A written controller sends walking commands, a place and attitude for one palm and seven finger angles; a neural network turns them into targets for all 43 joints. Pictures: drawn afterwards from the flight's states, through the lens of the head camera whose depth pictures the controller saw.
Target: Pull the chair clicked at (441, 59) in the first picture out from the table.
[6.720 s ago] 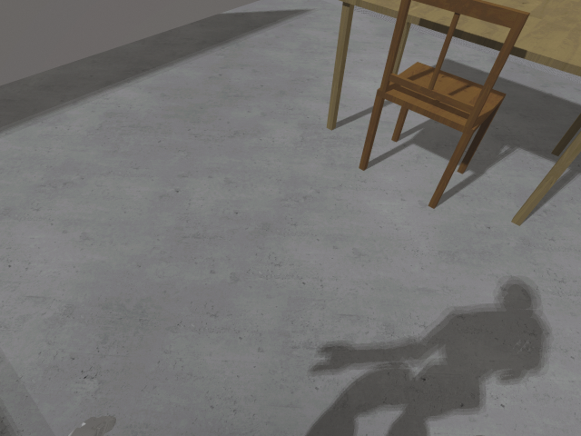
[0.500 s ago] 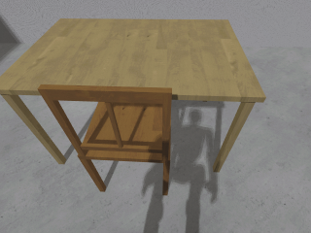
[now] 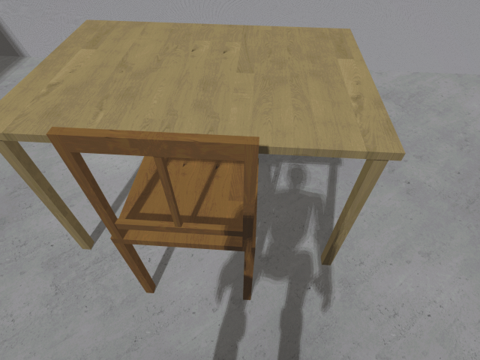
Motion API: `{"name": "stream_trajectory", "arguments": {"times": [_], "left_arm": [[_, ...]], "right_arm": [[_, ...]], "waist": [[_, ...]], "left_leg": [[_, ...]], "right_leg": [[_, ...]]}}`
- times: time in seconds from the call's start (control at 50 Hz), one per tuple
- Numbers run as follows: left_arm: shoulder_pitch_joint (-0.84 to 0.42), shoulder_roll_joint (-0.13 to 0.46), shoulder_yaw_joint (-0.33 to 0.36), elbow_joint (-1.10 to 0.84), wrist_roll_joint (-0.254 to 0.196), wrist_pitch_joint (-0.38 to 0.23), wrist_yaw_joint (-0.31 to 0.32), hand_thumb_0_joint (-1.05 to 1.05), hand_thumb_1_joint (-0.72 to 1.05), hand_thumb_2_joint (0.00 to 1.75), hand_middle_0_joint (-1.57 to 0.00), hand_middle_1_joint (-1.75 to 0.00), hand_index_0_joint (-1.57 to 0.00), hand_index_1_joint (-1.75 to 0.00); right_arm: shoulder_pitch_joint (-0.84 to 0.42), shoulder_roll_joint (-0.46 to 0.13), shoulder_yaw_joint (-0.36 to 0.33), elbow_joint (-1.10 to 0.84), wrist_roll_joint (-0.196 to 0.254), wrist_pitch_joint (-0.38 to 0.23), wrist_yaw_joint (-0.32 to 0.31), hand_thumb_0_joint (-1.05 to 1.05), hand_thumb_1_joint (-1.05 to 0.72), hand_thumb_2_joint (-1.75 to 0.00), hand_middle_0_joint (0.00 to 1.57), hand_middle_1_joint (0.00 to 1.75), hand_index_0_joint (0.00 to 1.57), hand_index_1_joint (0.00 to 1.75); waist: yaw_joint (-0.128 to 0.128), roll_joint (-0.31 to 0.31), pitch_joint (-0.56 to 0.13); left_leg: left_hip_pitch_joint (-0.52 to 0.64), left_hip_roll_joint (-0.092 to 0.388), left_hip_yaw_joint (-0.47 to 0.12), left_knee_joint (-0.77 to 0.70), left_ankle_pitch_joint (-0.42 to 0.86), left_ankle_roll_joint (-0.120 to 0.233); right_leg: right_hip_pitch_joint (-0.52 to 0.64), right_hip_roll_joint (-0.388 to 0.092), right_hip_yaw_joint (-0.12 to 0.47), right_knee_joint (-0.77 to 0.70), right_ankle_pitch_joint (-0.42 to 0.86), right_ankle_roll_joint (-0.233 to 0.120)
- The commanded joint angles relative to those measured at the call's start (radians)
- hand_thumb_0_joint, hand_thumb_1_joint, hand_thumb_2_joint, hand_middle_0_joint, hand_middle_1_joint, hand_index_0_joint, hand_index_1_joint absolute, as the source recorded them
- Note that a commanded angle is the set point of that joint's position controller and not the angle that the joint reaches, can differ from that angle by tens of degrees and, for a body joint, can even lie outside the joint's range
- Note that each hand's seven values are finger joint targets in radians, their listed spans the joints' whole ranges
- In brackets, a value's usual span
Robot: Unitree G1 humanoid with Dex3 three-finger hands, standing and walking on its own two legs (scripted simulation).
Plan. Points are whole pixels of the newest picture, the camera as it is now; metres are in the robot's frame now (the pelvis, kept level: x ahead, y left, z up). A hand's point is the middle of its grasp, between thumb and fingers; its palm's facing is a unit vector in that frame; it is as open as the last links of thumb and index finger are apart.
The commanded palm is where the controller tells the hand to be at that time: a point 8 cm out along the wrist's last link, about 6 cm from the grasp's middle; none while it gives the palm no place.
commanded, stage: look again from close up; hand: left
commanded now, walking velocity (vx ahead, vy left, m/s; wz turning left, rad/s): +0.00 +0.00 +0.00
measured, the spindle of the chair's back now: (169, 194) +0.49 +0.21 -0.09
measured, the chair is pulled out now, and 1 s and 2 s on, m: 0.00 0.00 0.00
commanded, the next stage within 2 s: shuffle to correct the standing spot in 0.22 s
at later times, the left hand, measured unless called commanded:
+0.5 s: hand out of the picture +0.00 +0.17 -0.18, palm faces +0.04 -0.98 -0.17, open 7.4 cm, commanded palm none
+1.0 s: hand out of the picture +0.06 +0.21 -0.18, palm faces +0.01 -0.97 -0.24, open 7.4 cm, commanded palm none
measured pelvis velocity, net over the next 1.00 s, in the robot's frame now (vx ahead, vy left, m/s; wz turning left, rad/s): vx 0.02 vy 0.02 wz -0.01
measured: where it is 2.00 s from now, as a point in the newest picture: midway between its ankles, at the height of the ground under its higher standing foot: outside the picture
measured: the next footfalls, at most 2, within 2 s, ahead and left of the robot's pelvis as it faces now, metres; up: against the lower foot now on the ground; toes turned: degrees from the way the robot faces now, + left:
none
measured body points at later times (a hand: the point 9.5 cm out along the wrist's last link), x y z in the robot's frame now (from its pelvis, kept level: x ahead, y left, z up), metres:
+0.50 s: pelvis +0.01 +0.01 +0.00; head +0.02 +0.00 +0.45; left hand +0.00 +0.22 -0.16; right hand -0.01 -0.21 -0.17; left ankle -0.03 +0.13 -0.74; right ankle +0.00 -0.11 -0.74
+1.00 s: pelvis +0.02 +0.02 +0.00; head +0.05 +0.02 +0.44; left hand +0.06 +0.26 -0.16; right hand +0.02 -0.20 -0.17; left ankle -0.02 +0.13 -0.74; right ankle +0.00 -0.11 -0.74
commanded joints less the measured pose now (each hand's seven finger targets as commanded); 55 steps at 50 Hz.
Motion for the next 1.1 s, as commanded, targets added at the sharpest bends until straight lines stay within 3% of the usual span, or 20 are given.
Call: {"name": "stream_trajectory", "arguments": {"times": [0.0, 0.3, 0.4, 0.48, 0.52, 0.54, 0.58, 0.6, 0.62, 0.66, 0.72, 0.82, 0.92, 0.94, 0.96, 0.98, 1.0, 1.04, 1.06, 1.08], "left_arm": [[0.058, 0.113, 0.024, -0.029, -0.003, -0.013, 0.011, 0.0, 0.9, 0.9, -0.2, -0.3, -0.2, -0.3], [0.075, 0.095, 0.024, -0.025, -0.003, -0.01, 0.013, 0.0, 0.9, 0.9, -0.2, -0.3, -0.2, -0.3], [0.091, 0.107, 0.039, -0.031, 0.006, 0.0, 0.007, 0.0, 0.9, 0.9, -0.2, -0.3, -0.2, -0.3], [0.119, 0.13, 0.061, -0.045, 0.007, 0.005, 0.005, 0.0, 0.9, 0.9, -0.2, -0.3, -0.2, -0.3], [0.107, 0.127, 0.066, -0.054, 0.005, 0.002, 0.005, 0.0, 0.9, 0.9, -0.2, -0.3, -0.2, -0.3], [0.084, 0.106, 0.062, -0.056, 0.004, 0.001, 0.006, 0.0, 0.9, 0.9, -0.2, -0.3, -0.2, -0.3], [0.067, 0.054, 0.045, -0.06, 0.006, -0.002, 0.007, 0.0, 0.9, 0.9, -0.2, -0.3, -0.2, -0.3], [0.076, 0.04, 0.04, -0.052, 0.004, -0.003, 0.012, 0.0, 0.9, 0.9, -0.2, -0.3, -0.2, -0.3], [0.092, 0.04, 0.037, -0.04, -0.002, -0.004, 0.016, 0.0, 0.9, 0.9, -0.2, -0.3, -0.2, -0.3], [0.111, 0.059, 0.041, -0.025, -0.007, -0.003, 0.023, 0.0, 0.9, 0.9, -0.2, -0.3, -0.2, -0.3], [0.1, 0.078, 0.05, -0.032, -0.009, 0.003, 0.029, 0.0, 0.9, 0.9, -0.2, -0.3, -0.2, -0.3], [0.066, 0.079, 0.06, -0.063, -0.004, 0.017, 0.029, 0.0, 0.9, 0.9, -0.2, -0.3, -0.2, -0.3], [0.049, 0.087, 0.053, -0.068, 0.0, 0.016, 0.024, 0.0, 0.9, 0.9, -0.2, -0.3, -0.2, -0.3], [0.113, 0.157, 0.054, -0.046, 0.008, 0.006, 0.056, 0.0, 0.9, 0.9, -0.2, -0.3, -0.2, -0.3], [0.103, 0.191, 0.069, -0.075, 0.013, -0.007, 0.051, 0.0, 0.9, 0.9, -0.2, -0.3, -0.2, -0.3], [0.093, 0.176, 0.062, -0.095, 0.001, -0.015, 0.046, 0.0, 0.9, 0.9, -0.2, -0.3, -0.2, -0.3], [0.049, 0.158, 0.046, -0.113, 0.002, -0.008, 0.042, 0.0, 0.9, 0.9, -0.2, -0.3, -0.2, -0.3], [0.003, 0.148, 0.033, -0.138, -0.001, 0.0, 0.031, 0.0, 0.9, 0.9, -0.2, -0.3, -0.2, -0.3], [-0.002, 0.143, 0.03, -0.143, -0.001, 0.005, 0.028, 0.0, 0.9, 0.9, -0.2, -0.3, -0.2, -0.3], [0.004, 0.139, 0.03, -0.144, -0.002, 0.005, 0.026, 0.0, 0.9, 0.9, -0.2, -0.3, -0.2, -0.3]], "right_arm": [[0.068, -0.078, -0.01, -0.019, 0.005, -0.01, -0.009, 0.0, -0.9, -0.9, 0.2, 0.3, 0.2, 0.3], [0.075, -0.068, -0.01, -0.009, 0.006, -0.011, -0.013, 0.0, -0.9, -0.9, 0.2, 0.3, 0.2, 0.3], [0.103, -0.06, -0.013, -0.01, -0.004, 0.007, -0.003, 0.0, -0.9, -0.9, 0.2, 0.3, 0.2, 0.3], [0.116, -0.047, -0.017, -0.035, -0.009, 0.011, 0.002, 0.0, -0.9, -0.9, 0.2, 0.3, 0.2, 0.3], [0.135, -0.032, -0.014, -0.037, -0.007, 0.001, 0.001, 0.0, -0.9, -0.9, 0.2, 0.3, 0.2, 0.3], [0.152, -0.028, -0.01, -0.028, -0.006, -0.007, -0.002, 0.0, -0.9, -0.9, 0.2, 0.3, 0.2, 0.3], [0.198, -0.059, -0.011, 0.002, -0.003, -0.026, -0.014, 0.0, -0.9, -0.9, 0.2, 0.3, 0.2, 0.3], [0.192, -0.071, -0.011, 0.006, -0.001, -0.03, -0.023, 0.0, -0.9, -0.9, 0.2, 0.3, 0.2, 0.3], [0.182, -0.076, -0.011, 0.004, 0.002, -0.031, -0.031, 0.0, -0.9, -0.9, 0.2, 0.3, 0.2, 0.3], [0.162, -0.078, -0.016, -0.005, 0.008, -0.029, -0.04, 0.0, -0.9, -0.9, 0.2, 0.3, 0.2, 0.3], [0.148, -0.083, -0.03, -0.019, 0.011, -0.02, -0.044, 0.0, -0.9, -0.9, 0.2, 0.3, 0.2, 0.3], [0.115, -0.077, -0.046, -0.044, 0.007, -0.006, -0.045, 0.0, -0.9, -0.9, 0.2, 0.3, 0.2, 0.3], [0.081, -0.062, -0.042, -0.043, 0.005, -0.005, -0.035, 0.0, -0.9, -0.9, 0.2, 0.3, 0.2, 0.3], [0.0, -0.166, -0.067, -0.121, 0.024, -0.001, -0.022, 0.0, -0.9, -0.9, 0.2, 0.3, 0.2, 0.3], [0.003, -0.134, -0.057, -0.165, 0.021, 0.0, -0.012, 0.0, -0.9, -0.9, 0.2, 0.3, 0.2, 0.3], [0.061, -0.077, -0.051, -0.164, 0.016, -0.005, -0.007, 0.0, -0.9, -0.9, 0.2, 0.3, 0.2, 0.3], [0.047, -0.075, -0.05, -0.159, 0.016, 0.0, -0.009, 0.0, -0.9, -0.9, 0.2, 0.3, 0.2, 0.3], [0.049, -0.092, -0.049, -0.143, 0.01, 0.003, -0.007, 0.0, -0.9, -0.9, 0.2, 0.3, 0.2, 0.3], [0.045, -0.102, -0.047, -0.147, 0.003, 0.003, -0.008, 0.0, -0.9, -0.9, 0.2, 0.3, 0.2, 0.3], [0.033, -0.113, -0.043, -0.149, 0.001, 0.003, -0.01, 0.0, -0.9, -0.9, 0.2, 0.3, 0.2, 0.3]], "waist": [[0.002, -0.004, 0.004], [0.005, 0.0, 0.028], [0.014, -0.031, 0.089], [0.019, -0.106, 0.115], [0.006, -0.096, 0.094], [-0.008, -0.059, 0.099], [-0.009, 0.115, 0.051], [0.0, 0.145, 0.025], [0.009, 0.127, -0.002], [0.013, 0.071, -0.006], [0.008, 0.048, -0.047], [0.004, 0.046, -0.047], [0.007, 0.015, -0.056], [0.026, -0.125, -0.076], [0.01, -0.137, -0.111], [-0.014, -0.222, -0.205], [-0.021, -0.21, -0.19], [-0.029, 0.01, -0.089], [-0.02, 0.076, -0.041], [-0.013, 0.076, -0.026]], "left_leg": [[-0.044, 0.065, -0.062, -0.071, 0.124, 0.026], [-0.046, 0.069, -0.067, -0.078, 0.132, 0.027], [-0.12, 0.029, -0.034, -0.029, -0.113, 0.034], [-0.175, -0.009, 0.001, 0.074, -0.146, 0.035], [-0.135, -0.002, -0.003, 0.062, -0.088, 0.035], [-0.086, 0.015, -0.026, 0.006, -0.013, 0.036], [-0.015, 0.107, -0.102, -0.032, 0.338, 0.064], [0.012, 0.132, -0.108, -0.016, 0.591, 0.075], [0.041, 0.135, -0.103, 0.016, 0.775, 0.074], [0.057, 0.12, -0.085, 0.043, 0.894, 0.056], [0.081, 0.107, -0.069, 0.04, 0.837, 0.043], [0.077, 0.117, -0.073, 0.029, 0.755, 0.055], [0.022, 0.091, -0.069, 0.001, 0.488, 0.049], [-0.026, 0.117, -0.037, 0.23, 0.593, 0.016], [-0.128, 0.042, 0.002, 0.251, 0.37, -0.009], [-0.166, 0.017, -0.02, 0.165, 0.023, 0.006], [-0.121, 0.006, -0.015, 0.1, -0.037, 0.009], [-0.051, 0.048, -0.056, 0.035, 0.146, 0.021], [-0.063, 0.08, -0.072, 0.036, 0.274, 0.031], [-0.074, 0.087, -0.09, 0.034, 0.311, 0.035]], "right_leg": [[0.024, -0.099, 0.103, -0.083, 0.179, -0.023], [0.016, -0.093, 0.098, -0.084, 0.178, -0.022], [-0.036, -0.107, 0.143, -0.122, -0.21, -0.051], [-0.062, -0.163, 0.224, -0.177, -0.355, -0.095], [-0.072, -0.166, 0.208, -0.143, -0.25, -0.103], [-0.095, -0.131, 0.155, -0.076, -0.117, -0.088], [-0.068, -0.05, 0.027, 0.071, 0.071, -0.034], [-0.037, -0.044, 0.006, 0.095, 0.118, -0.02], [-0.009, -0.049, 0.011, 0.089, 0.171, -0.016], [0.03, -0.065, 0.029, 0.07, 0.333, -0.015], [0.055, -0.085, 0.034, 0.085, 0.445, -0.009], [0.017, -0.081, 0.043, 0.102, 0.396, -0.005], [0.058, -0.099, 0.073, 0.053, 0.398, -0.013], [0.039, -0.13, 0.086, 0.017, 0.7, 0.013], [0.192, -0.183, 0.11, 0.055, 0.979, -0.031], [0.258, -0.228, 0.141, 0.103, 0.994, -0.072], [0.204, -0.225, 0.127, 0.102, 0.88, -0.068], [0.044, -0.143, 0.111, 0.071, 0.479, -0.034], [0.013, -0.103, 0.095, 0.055, 0.339, -0.026], [0.01, -0.091, 0.087, 0.041, 0.269, -0.027]]}}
